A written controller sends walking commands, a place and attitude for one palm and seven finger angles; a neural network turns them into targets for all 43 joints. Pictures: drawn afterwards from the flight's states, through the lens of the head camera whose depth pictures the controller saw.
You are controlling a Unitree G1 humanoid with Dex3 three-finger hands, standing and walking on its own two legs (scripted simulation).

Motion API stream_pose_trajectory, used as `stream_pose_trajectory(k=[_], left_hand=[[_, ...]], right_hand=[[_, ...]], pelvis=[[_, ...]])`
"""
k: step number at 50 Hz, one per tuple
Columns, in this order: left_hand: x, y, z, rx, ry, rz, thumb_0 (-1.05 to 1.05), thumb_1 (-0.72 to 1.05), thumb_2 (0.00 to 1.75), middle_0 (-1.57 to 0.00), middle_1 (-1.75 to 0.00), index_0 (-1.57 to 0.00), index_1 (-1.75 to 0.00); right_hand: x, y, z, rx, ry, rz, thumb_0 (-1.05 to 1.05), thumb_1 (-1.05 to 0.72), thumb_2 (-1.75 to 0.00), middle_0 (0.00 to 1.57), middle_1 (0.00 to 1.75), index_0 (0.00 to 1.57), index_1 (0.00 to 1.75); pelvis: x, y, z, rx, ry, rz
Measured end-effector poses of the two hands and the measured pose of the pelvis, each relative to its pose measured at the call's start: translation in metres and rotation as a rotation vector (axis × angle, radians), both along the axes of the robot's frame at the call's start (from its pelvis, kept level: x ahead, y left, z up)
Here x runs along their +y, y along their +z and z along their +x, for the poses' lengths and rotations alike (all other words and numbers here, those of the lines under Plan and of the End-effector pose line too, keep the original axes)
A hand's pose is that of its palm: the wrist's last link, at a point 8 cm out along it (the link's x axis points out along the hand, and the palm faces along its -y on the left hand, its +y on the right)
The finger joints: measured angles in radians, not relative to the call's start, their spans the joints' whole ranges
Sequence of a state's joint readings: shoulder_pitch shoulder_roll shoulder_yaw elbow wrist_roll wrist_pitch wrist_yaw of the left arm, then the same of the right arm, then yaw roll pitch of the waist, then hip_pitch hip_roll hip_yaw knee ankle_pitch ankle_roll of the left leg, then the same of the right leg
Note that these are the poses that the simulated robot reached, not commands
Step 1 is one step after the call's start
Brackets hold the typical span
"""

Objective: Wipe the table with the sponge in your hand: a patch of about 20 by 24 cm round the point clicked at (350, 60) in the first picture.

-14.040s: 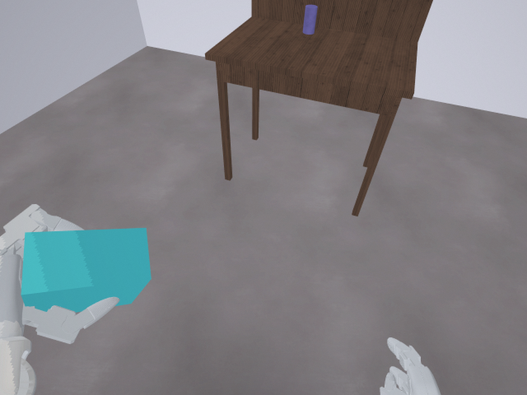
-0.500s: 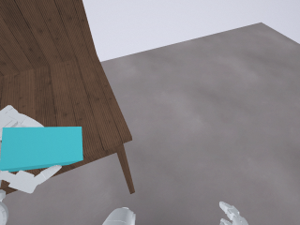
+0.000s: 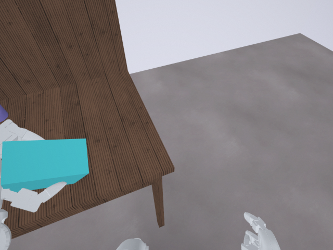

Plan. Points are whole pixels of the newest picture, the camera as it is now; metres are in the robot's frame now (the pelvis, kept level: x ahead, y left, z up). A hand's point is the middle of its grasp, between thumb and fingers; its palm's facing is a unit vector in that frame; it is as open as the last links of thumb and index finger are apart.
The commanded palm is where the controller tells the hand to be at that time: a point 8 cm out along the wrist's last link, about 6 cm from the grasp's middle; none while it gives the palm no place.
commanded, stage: come to a stop and stand still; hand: left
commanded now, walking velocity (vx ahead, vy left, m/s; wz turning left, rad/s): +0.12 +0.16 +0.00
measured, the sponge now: (57, 165) +0.23 +0.22 +0.16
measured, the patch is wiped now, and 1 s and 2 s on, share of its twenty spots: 0.00 0.00 0.00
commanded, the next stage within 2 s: look again from close up in 1.56 s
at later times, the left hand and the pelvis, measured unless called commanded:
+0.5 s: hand (11, 156) +0.23 +0.30 +0.17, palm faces +0.41 -0.84 -0.36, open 10.2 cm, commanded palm +0.18 +0.33 +0.18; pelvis +0.02 +0.06 +0.00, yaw -1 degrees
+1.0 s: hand (0, 143) +0.27 +0.36 +0.15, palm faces +0.35 -0.82 -0.46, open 10.2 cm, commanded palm +0.20 +0.37 +0.18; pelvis +0.05 +0.09 +0.00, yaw +1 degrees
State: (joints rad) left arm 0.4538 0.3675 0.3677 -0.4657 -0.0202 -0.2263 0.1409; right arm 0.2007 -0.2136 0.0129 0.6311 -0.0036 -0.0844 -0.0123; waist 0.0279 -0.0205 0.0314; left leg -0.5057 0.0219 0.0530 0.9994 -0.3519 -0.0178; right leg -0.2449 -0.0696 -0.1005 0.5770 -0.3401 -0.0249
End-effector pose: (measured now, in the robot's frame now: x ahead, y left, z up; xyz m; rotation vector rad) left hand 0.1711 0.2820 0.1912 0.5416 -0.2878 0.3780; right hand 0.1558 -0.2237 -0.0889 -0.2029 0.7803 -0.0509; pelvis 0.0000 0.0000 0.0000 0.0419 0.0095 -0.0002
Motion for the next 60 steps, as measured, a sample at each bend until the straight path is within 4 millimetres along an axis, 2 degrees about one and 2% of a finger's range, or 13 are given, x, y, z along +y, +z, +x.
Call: stream_pose_trajectory(k=[3,6,9,15,19,28,31,35,38,42,48,52,60], left_hand=[[0.017,-0.007,0.006,0.016,0.019,-0.024,-0.01,-0.5,1.02,-0.7,-1.38,-0.73,-1.36],[0.03,-0.013,0.015,-0.014,-0.007,-0.037,-0.01,-0.5,1.02,-0.7,-1.38,-0.73,-1.36],[0.043,-0.014,0.026,-0.047,-0.042,-0.027,-0.01,-0.5,1.02,-0.7,-1.38,-0.73,-1.36],[0.052,0.001,0.029,-0.062,-0.06,-0.006,-0.01,-0.5,1.02,-0.7,-1.38,-0.73,-1.36],[0.049,0.004,0.023,-0.041,-0.056,-0.008,-0.01,-0.5,1.02,-0.7,-1.38,-0.73,-1.36],[0.061,-0.019,0.023,0.045,0.017,-0.154,-0.01,-0.5,1.02,-0.7,-1.38,-0.73,-1.36],[0.08,0.002,0.041,-0.03,-0.011,-0.036,-0.01,-0.5,1.02,-0.71,-1.38,-0.73,-1.36],[0.102,0.028,0.057,-0.14,0.019,0.021,-0.01,-0.5,1.02,-0.7,-1.38,-0.73,-1.36],[0.094,0.026,0.059,-0.137,-0.036,0.015,-0.01,-0.5,1.02,-0.7,-1.38,-0.73,-1.36],[0.081,0.002,0.058,-0.021,-0.123,-0.013,-0.01,-0.5,1.02,-0.7,-1.38,-0.73,-1.36],[0.105,-0.025,0.059,0.101,-0.068,-0.024,-0.01,-0.5,1.02,-0.7,-1.38,-0.73,-1.36],[0.116,-0.022,0.06,0.077,-0.026,-0.032,-0.01,-0.5,1.02,-0.7,-1.38,-0.73,-1.36],[0.111,-0.01,0.059,0.028,-0.07,-0.023,-0.01,-0.5,1.02,-0.7,-1.38,-0.73,-1.36]], right_hand=[[0.004,0.004,0.001,0.011,-0.01,-0.041,0.02,-0.9,-0.9,0.2,0.3,0.2,0.3],[0.011,0.003,0.008,-0.016,-0.033,-0.089,0.02,-0.9,-0.9,0.2,0.3,0.2,0.3],[0.024,0.005,0.014,-0.039,-0.078,-0.088,0.02,-0.9,-0.9,0.2,0.3,0.2,0.3],[0.063,0.017,0.021,-0.094,-0.042,-0.013,0.02,-0.9,-0.9,0.2,0.3,0.2,0.3],[0.075,0.017,0.024,-0.108,-0.004,0.02,0.02,-0.9,-0.9,0.2,0.3,0.2,0.3],[0.065,0.019,0.024,-0.068,-0.022,-0.041,0.02,-0.9,-0.9,0.2,0.3,0.2,0.3],[0.062,0.022,0.025,-0.071,-0.012,-0.07,0.02,-0.9,-0.9,0.2,0.3,0.2,0.3],[0.058,0.025,0.026,-0.079,0.019,-0.072,0.02,-0.9,-0.9,0.2,0.3,0.2,0.3],[0.055,0.029,0.026,-0.096,0.001,-0.066,0.02,-0.9,-0.9,0.2,0.3,0.2,0.3],[0.054,0.027,0.025,-0.07,-0.026,-0.08,0.02,-0.9,-0.9,0.2,0.3,0.2,0.3],[0.065,0.019,0.032,0.013,-0.006,-0.1,0.02,-0.9,-0.9,0.2,0.3,0.2,0.3],[0.08,0.019,0.046,0.01,0.027,-0.09,0.02,-0.9,-0.9,0.2,0.3,0.2,0.3],[0.11,0.028,0.075,-0.08,0.058,-0.046,0.02,-0.9,-0.9,0.2,0.3,0.2,0.3]], pelvis=[[0.013,0.001,0.006,-0.004,0.001,0.005],[0.034,-0.009,0.013,-0.012,-0.003,-0.019],[0.046,-0.013,0.013,-0.023,-0.003,-0.007],[0.051,-0.005,0.015,-0.018,-0.004,-0.024],[0.051,-0.002,0.017,-0.017,-0.008,-0.045],[0.058,0.005,0.024,-0.017,-0.009,-0.057],[0.058,0.003,0.019,-0.027,0.016,-0.06],[0.06,0.002,0.019,-0.001,-0.001,-0.061],[0.068,0.003,0.026,0.019,-0.012,-0.058],[0.077,0.004,0.037,0.028,-0.01,-0.051],[0.085,0.004,0.045,0.029,0.015,-0.051],[0.091,0.003,0.046,0.026,0.019,-0.054],[0.101,0.004,0.043,0.024,0.007,-0.057]])
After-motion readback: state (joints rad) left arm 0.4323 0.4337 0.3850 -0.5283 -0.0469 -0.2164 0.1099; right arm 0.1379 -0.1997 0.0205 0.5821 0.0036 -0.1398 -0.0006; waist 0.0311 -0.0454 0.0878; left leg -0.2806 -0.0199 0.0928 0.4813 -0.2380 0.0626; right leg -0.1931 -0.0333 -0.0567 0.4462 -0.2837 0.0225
